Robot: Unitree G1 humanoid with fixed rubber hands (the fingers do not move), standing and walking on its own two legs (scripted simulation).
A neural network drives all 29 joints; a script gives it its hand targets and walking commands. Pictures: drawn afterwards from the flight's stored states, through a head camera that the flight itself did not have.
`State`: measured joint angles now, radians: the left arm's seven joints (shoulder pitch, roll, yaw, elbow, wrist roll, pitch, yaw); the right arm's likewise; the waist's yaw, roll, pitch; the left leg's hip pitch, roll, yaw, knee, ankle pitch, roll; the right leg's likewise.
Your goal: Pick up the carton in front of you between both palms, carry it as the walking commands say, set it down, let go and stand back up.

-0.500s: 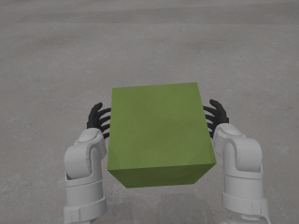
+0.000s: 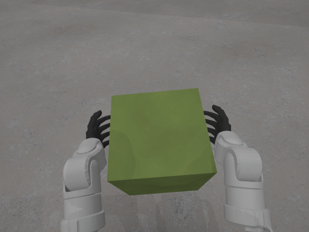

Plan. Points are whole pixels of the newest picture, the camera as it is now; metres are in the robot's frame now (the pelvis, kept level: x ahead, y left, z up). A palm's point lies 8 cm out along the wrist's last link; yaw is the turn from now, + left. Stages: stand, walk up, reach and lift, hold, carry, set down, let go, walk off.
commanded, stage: carry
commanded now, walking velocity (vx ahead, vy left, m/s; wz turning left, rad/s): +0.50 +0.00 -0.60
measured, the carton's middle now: (159, 148) +0.34 -0.02 +0.02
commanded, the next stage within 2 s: none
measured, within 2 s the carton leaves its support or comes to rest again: neither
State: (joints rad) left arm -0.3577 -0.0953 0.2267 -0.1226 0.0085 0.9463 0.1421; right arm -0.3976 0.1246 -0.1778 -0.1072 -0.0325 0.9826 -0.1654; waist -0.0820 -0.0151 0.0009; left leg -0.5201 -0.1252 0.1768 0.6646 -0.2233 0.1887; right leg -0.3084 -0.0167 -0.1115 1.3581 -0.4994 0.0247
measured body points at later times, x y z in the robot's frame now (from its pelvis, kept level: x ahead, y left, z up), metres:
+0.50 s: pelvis +0.34 -0.07 +0.03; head +0.35 -0.07 +0.48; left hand +0.65 +0.06 +0.12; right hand +0.63 -0.25 +0.11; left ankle +0.19 +0.05 -0.59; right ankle +0.39 -0.14 -0.70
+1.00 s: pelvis +0.66 -0.07 +0.04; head +0.64 -0.04 +0.49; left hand +0.95 -0.04 +0.12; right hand +0.81 -0.31 +0.12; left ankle +0.73 +0.01 -0.70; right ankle +0.54 -0.15 -0.62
